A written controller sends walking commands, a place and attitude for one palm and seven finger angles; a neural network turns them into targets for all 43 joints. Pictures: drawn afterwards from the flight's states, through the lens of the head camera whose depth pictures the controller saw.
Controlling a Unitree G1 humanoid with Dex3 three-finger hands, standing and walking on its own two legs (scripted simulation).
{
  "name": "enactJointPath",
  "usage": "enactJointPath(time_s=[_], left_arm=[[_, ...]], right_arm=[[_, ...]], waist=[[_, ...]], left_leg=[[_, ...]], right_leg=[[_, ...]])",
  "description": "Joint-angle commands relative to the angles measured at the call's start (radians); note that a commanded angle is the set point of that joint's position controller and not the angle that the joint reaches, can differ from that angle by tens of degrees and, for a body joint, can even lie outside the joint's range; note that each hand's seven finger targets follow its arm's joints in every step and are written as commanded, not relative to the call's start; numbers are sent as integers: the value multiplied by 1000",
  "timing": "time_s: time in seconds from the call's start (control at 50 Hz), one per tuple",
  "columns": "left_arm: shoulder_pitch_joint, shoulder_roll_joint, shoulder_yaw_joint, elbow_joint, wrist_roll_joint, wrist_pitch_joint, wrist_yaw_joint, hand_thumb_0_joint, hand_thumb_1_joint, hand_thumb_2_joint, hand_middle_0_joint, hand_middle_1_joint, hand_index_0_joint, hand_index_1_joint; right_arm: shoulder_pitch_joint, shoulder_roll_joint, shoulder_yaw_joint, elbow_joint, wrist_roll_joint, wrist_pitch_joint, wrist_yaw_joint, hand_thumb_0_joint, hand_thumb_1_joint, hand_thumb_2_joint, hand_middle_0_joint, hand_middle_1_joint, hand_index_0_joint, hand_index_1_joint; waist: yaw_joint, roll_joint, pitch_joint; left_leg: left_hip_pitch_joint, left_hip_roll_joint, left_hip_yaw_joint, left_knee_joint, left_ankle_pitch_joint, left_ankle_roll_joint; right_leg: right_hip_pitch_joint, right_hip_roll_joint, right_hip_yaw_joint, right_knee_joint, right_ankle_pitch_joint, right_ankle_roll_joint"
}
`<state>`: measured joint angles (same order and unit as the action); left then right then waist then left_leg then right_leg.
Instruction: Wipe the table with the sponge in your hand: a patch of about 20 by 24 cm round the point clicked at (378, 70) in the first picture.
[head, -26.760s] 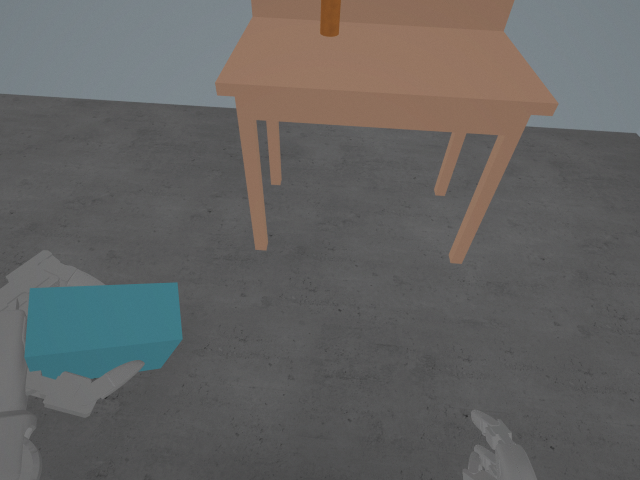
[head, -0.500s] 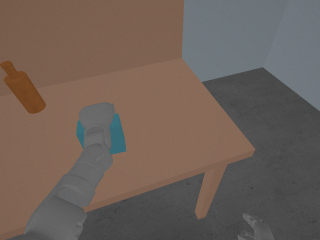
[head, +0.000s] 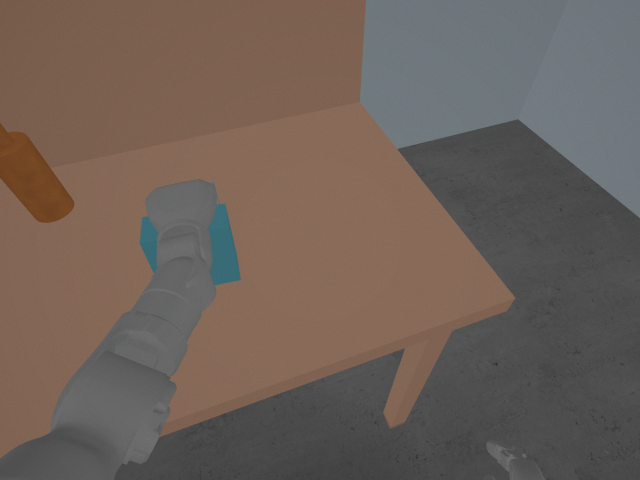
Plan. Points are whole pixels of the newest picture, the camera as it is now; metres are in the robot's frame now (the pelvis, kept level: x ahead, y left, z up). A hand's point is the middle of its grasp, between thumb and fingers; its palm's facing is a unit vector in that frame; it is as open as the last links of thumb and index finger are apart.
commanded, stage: wipe forward along the third lane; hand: left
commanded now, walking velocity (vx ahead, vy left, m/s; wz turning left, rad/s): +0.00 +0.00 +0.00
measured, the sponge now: (196, 258) +0.42 +0.21 +0.02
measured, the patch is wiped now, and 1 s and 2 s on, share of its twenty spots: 0.95 1.00 1.00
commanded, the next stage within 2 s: wipe back along the third lane in 0.20 s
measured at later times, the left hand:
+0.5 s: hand (194, 218) +0.46 +0.21 +0.06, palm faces -0.07 -0.02 -1.00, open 9.8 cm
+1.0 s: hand (199, 241) +0.41 +0.19 +0.06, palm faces -0.01 -0.06 -1.00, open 9.8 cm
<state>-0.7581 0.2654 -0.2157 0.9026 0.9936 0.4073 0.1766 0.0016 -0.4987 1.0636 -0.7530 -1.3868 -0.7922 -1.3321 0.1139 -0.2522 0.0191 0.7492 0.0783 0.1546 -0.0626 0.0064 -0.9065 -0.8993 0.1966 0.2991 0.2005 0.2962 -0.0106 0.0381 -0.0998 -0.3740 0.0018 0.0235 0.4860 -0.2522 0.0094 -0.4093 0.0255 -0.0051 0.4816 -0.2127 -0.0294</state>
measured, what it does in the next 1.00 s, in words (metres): stands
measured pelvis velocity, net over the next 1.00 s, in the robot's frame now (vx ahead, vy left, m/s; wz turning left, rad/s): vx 0.03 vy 0.01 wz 0.01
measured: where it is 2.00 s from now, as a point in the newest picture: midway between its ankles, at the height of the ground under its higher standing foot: outside the picture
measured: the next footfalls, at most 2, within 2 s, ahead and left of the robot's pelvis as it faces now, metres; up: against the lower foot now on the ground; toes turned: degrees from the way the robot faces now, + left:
none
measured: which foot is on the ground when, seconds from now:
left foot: down 0.00-1.00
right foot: down 0.00-1.00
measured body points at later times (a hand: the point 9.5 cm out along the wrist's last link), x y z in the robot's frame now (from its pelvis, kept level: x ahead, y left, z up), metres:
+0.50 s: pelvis +0.00 +0.01 +0.00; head +0.05 -0.01 +0.45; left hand +0.46 +0.21 +0.12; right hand +0.08 -0.25 -0.14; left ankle -0.01 +0.11 -0.74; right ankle +0.01 -0.10 -0.74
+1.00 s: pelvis +0.03 +0.01 +0.00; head +0.03 -0.01 +0.45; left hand +0.41 +0.19 +0.12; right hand +0.24 -0.21 -0.10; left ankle -0.01 +0.11 -0.74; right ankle +0.01 -0.10 -0.74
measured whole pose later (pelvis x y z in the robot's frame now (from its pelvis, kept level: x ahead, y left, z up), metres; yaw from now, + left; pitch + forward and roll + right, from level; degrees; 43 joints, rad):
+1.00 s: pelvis +0.03 +0.01 +0.00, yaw +1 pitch +7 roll +0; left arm -0.59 0.18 -0.34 0.66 0.99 0.53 0.19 -0.01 -0.46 1.06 -0.70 -1.44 -0.73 -1.40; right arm 0.03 -0.24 0.01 0.69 0.09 0.21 0.00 0.01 -0.91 -0.90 0.19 0.30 0.20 0.30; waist 0.05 0.05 -0.14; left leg -0.31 -0.01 0.02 0.49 -0.30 0.02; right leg -0.34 0.02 -0.01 0.48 -0.26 -0.02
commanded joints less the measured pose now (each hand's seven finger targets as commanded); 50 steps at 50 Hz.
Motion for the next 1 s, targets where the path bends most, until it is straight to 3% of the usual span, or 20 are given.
enactJointPath(time_s=[0.0,0.02,0.04,0.16,0.18,0.22,0.28,0.3,0.36,0.38,0.44,0.54,0.56,0.62,0.68,0.78,0.82,0.84,0.88,0.98], left_arm=[[-402,200,31,-42,49,9,36,0,100,1300,-1200,-1600,-1200,-1600],[-397,217,60,-42,43,3,37,0,100,1300,-1200,-1600,-1200,-1600],[-427,194,27,-39,47,-1,39,0,100,1300,-1200,-1600,-1200,-1600],[-491,212,45,31,56,-14,55,0,100,1300,-1200,-1600,-1200,-1600],[-503,203,35,33,55,-16,57,0,100,1300,-1200,-1600,-1200,-1600],[-525,252,81,40,47,-20,63,0,100,1300,-1200,-1600,-1200,-1600],[-542,230,48,90,50,-10,64,0,100,1300,-1200,-1600,-1200,-1600],[-530,202,33,87,50,-10,64,0,100,1300,-1200,-1600,-1200,-1600],[-439,154,27,57,33,-25,58,0,100,1300,-1200,-1600,-1200,-1600],[-418,170,46,53,26,-28,59,0,100,1300,-1200,-1600,-1200,-1600],[-365,144,38,41,-3,-31,56,0,100,1300,-1200,-1600,-1200,-1600],[-339,68,-22,-13,-10,-1,56,0,100,1300,-1200,-1600,-1200,-1600],[-331,88,-9,-20,-7,7,56,0,100,1300,-1200,-1600,-1200,-1600],[-276,65,-13,-79,-12,27,50,0,100,1300,-1200,-1600,-1200,-1600],[-232,6,-67,-112,-18,54,39,0,100,1300,-1200,-1600,-1200,-1600],[-177,2,-74,-185,-17,98,24,0,100,1300,-1200,-1600,-1200,-1600],[-152,-42,-102,-243,-18,107,13,0,100,1300,-1200,-1600,-1200,-1600],[-115,-23,-95,-256,-13,113,13,0,100,1300,-1200,-1600,-1200,-1600],[-93,-52,-130,-296,-6,123,3,0,100,1300,-1200,-1600,-1200,-1600],[-25,-49,-142,-382,-1,142,-5,0,100,1300,-1200,-1600,-1200,-1600]], right_arm=[[-46,-134,-42,-102,-10,-39,-14,0,-900,-900,200,300,200,300],[-46,-133,-45,-105,-9,-41,-13,0,-900,-900,200,300,200,300],[-36,-134,-44,-102,-12,-42,-13,0,-900,-900,200,300,200,300],[11,-139,-52,-80,-16,-52,-9,0,-900,-900,200,300,200,300],[15,-139,-53,-79,-17,-53,-6,0,-900,-900,200,300,200,300],[23,-141,-54,-75,-18,-55,-6,0,-900,-900,200,300,200,300],[41,-144,-53,-66,-17,-59,-3,0,-900,-900,200,300,200,300],[44,-139,-56,-67,-18,-61,1,0,-900,-900,200,300,200,300],[46,-134,-64,-84,-22,-58,11,0,-900,-900,200,300,200,300],[44,-134,-66,-85,-22,-57,12,0,-900,-900,200,300,200,300],[29,-136,-64,-95,-16,-53,12,0,-900,-900,200,300,200,300],[-10,-129,-64,-100,-8,-49,19,0,-900,-900,200,300,200,300],[-15,-130,-63,-100,-7,-47,20,0,-900,-900,200,300,200,300],[-49,-123,-63,-118,-5,-38,23,0,-900,-900,200,300,200,300],[-76,-121,-60,-128,-3,-27,29,0,-900,-900,200,300,200,300],[-125,-121,-53,-152,1,-5,32,0,-900,-900,200,300,200,300],[-154,-114,-53,-170,1,1,36,0,-900,-900,200,300,200,300],[-157,-119,-54,-172,0,7,40,0,-900,-900,200,300,200,300],[-175,-115,-49,-187,1,13,46,0,-900,-900,200,300,200,300],[-218,-112,-41,-207,5,28,58,0,-900,-900,200,300,200,300]], waist=[[-31,-97,-263],[-22,-93,-277],[-36,-84,-281],[-56,-88,-295],[-59,-64,-302],[-56,-79,-340],[-71,-69,-302],[-67,-46,-312],[-40,-54,-369],[-35,-70,-374],[-26,-119,-337],[-23,-82,-276],[-18,-78,-282],[6,-68,-325],[0,-92,-281],[18,-112,-276],[25,-117,-302],[31,-102,-294],[33,-100,-291],[44,-102,-278]], left_leg=[[57,-3,-10,-31,167,27],[55,-2,-16,-33,178,26],[60,0,-11,-27,173,27],[47,6,-18,-12,168,26],[45,5,-13,-7,171,25],[37,7,-21,-7,187,25],[17,7,-17,-6,150,26],[28,8,-14,-3,162,25],[54,10,-12,2,212,25],[50,10,-9,4,212,27],[27,8,-12,-12,195,29],[63,11,-12,-27,189,30],[67,8,-11,-29,184,30],[90,6,-11,-29,237,27],[109,7,-12,-27,243,27],[131,1,-18,-28,280,25],[150,1,-18,-21,334,24],[162,-1,-15,-12,346,23],[167,-5,-16,-11,361,21],[179,-9,-20,-3,399,18]], right_leg=[[152,-21,26,-46,229,-21],[157,-20,26,-45,229,-23],[147,-20,23,-41,228,-20],[107,-12,12,-29,205,-19],[103,-13,15,-27,214,-19],[128,-12,15,-19,232,-19],[95,-12,14,-26,195,-13],[94,-11,11,-24,203,-16],[134,-5,7,-17,255,-20],[153,-7,13,-21,268,-18],[177,-10,13,-32,270,-14],[141,-6,3,-47,224,-21],[146,-6,7,-51,217,-22],[187,-7,6,-41,279,-31],[172,-5,-3,-44,285,-31],[196,-5,-7,-37,323,-38],[218,-7,-8,-24,384,-42],[221,-7,-5,-21,403,-44],[229,-7,-5,-16,426,-46],[250,-9,-1,-2,474,-52]])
